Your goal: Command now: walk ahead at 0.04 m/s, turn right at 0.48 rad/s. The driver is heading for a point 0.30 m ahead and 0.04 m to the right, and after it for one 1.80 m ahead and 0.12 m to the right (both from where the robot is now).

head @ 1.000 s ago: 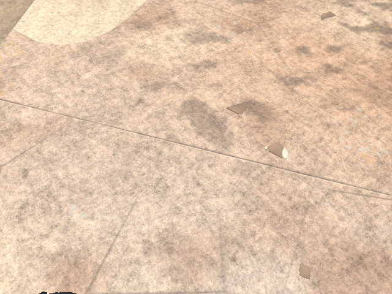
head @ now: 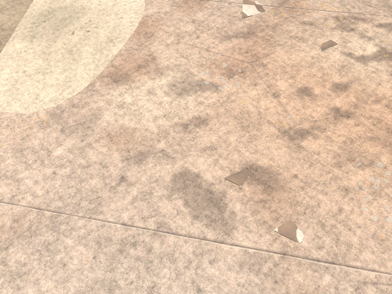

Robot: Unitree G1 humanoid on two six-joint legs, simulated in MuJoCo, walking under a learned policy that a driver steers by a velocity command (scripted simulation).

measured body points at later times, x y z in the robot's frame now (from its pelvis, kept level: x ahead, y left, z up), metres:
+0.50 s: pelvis +0.09 -0.02 +0.01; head +0.10 -0.04 +0.46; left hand +0.21 +0.25 -0.10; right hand +0.20 -0.32 -0.09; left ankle +0.19 +0.10 -0.72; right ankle +0.01 -0.12 -0.73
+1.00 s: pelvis +0.17 -0.03 +0.00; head +0.18 -0.03 +0.45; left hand +0.34 +0.21 -0.12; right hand +0.21 -0.30 -0.13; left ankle +0.19 +0.09 -0.73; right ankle +0.13 -0.16 -0.73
